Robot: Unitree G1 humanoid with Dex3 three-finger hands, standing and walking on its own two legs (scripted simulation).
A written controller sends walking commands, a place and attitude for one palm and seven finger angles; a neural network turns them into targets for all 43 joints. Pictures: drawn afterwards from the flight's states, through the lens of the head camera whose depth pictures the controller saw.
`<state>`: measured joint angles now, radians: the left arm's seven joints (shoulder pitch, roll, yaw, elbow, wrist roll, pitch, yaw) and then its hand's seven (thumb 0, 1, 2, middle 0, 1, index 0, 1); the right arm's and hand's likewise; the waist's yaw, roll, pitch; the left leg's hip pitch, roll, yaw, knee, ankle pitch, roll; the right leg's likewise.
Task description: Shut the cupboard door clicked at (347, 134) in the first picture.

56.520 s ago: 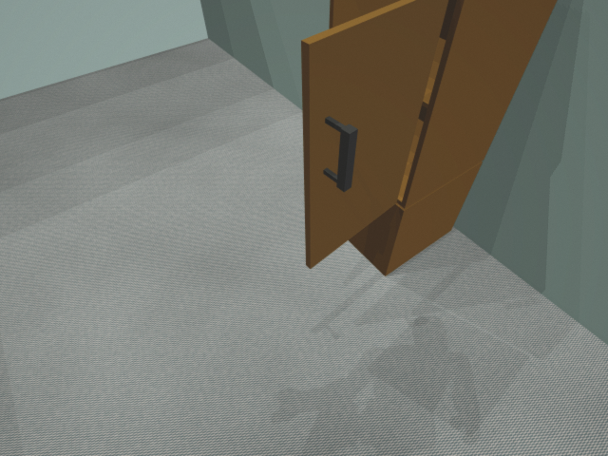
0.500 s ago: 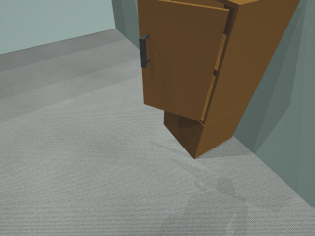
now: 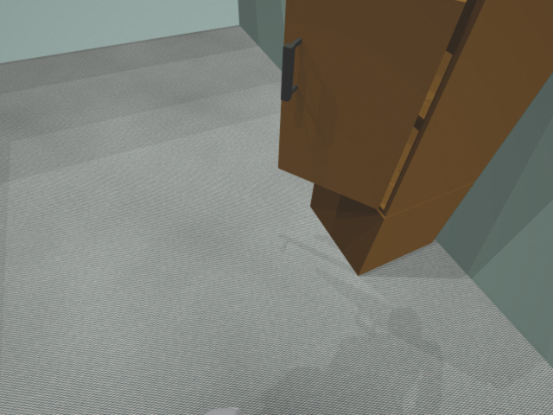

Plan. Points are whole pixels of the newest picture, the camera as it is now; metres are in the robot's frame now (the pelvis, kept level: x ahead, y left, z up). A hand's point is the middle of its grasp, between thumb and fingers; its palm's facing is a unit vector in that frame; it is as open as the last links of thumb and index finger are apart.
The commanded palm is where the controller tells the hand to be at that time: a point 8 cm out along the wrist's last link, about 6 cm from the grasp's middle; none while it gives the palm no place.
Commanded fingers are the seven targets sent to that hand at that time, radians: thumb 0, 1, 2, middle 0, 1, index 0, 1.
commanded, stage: walk to a spot facing it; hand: left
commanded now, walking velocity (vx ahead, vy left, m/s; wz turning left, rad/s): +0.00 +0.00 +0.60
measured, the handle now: (291, 70) +0.87 +0.00 +0.05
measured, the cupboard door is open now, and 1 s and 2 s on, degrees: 35 35 35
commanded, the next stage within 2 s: none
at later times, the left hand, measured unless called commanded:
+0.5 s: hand out of the picture +0.07 +0.23 -0.14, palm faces +0.28 -0.90 -0.33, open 7.4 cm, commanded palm none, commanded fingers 0.00 0.90 0.90 -0.20 -0.30 -0.20 -0.30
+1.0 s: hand out of the picture -0.04 +0.22 -0.16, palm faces +0.59 -0.75 -0.29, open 7.4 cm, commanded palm none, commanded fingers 0.00 0.90 0.90 -0.20 -0.30 -0.20 -0.30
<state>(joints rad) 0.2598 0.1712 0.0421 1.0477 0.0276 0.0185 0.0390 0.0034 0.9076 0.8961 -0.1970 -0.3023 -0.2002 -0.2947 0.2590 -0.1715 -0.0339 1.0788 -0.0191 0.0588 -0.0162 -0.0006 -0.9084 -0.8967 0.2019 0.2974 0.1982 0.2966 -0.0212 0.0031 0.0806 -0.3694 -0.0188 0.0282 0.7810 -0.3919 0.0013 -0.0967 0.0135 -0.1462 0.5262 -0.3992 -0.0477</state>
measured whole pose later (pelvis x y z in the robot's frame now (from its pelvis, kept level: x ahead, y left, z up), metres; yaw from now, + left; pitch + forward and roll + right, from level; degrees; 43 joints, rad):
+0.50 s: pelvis +0.02 -0.02 +0.00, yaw +18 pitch +2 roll +0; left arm 0.14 0.25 0.06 0.83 0.03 0.02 0.02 0.00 0.91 0.90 -0.20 -0.30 -0.20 -0.29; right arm 0.20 -0.26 -0.09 0.92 -0.03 0.07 0.00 0.00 -0.90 -0.90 0.20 0.30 0.20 0.30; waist -0.03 0.03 0.08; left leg -0.46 -0.08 -0.13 0.70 -0.35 -0.02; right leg -0.30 -0.03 0.00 0.56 -0.31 0.01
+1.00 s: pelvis +0.04 +0.00 +0.00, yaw +37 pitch +1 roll +0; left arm 0.20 0.26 0.07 0.88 0.02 0.07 0.01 0.01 0.91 0.90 -0.20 -0.30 -0.20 -0.29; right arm 0.15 -0.23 -0.04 0.88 -0.03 0.04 0.00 0.00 -0.91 -0.90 0.20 0.30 0.20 0.30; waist 0.00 -0.01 0.12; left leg -0.29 -0.02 -0.05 0.55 -0.28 0.01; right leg -0.45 -0.07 -0.03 0.96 -0.46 0.07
